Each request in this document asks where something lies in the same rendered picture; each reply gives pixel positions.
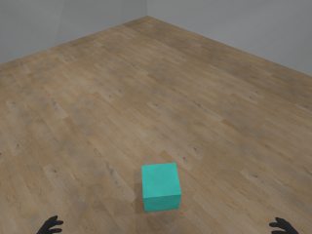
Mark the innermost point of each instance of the carton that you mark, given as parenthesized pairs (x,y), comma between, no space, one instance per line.
(160,187)

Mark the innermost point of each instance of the robot right hand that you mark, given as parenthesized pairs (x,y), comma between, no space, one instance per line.
(281,223)

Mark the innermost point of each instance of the robot left hand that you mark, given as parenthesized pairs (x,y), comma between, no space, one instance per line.
(52,221)

